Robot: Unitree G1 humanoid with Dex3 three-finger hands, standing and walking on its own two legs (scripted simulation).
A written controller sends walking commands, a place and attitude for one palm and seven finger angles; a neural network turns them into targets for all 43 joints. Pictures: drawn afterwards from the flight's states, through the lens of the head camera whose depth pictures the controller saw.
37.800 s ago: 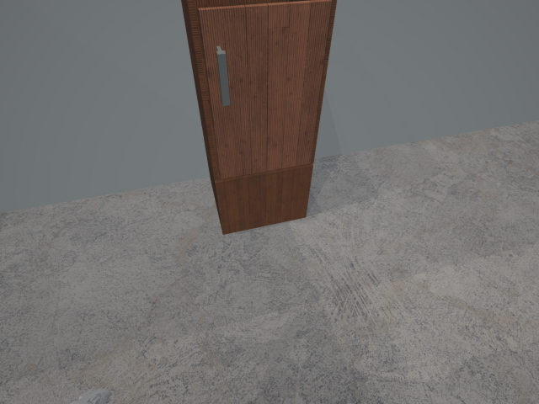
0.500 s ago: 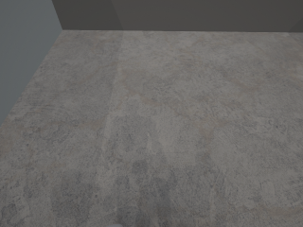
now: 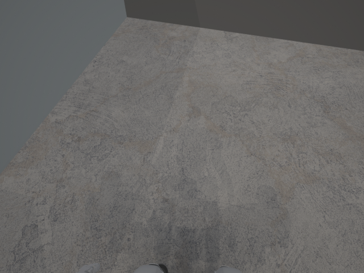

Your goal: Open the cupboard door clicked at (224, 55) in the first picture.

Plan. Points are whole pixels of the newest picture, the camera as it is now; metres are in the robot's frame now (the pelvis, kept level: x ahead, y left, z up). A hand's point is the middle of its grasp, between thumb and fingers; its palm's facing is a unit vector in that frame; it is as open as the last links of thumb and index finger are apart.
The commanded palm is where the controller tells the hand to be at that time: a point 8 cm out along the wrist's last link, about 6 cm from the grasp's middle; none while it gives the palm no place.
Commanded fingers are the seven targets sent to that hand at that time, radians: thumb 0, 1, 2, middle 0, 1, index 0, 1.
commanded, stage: turn to face it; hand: left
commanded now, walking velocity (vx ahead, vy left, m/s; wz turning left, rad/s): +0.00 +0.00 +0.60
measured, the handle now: out of the picture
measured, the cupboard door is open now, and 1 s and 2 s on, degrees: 43 43 43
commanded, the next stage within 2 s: none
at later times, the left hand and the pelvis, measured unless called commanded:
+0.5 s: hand out of the picture +0.05 +0.20 -0.18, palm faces +0.35 -0.90 -0.26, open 7.4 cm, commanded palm none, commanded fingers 0.00 0.90 0.90 -0.20 -0.30 -0.20 -0.30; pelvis +0.05 -0.03 -0.01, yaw +20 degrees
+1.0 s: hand out of the picture +0.00 +0.15 -0.18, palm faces +0.63 -0.75 -0.21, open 7.4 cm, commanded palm none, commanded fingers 0.00 0.90 0.90 -0.20 -0.30 -0.20 -0.30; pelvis +0.08 -0.04 -0.01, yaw +38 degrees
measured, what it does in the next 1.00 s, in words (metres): steps on the spot, turning left: right foot, then left foot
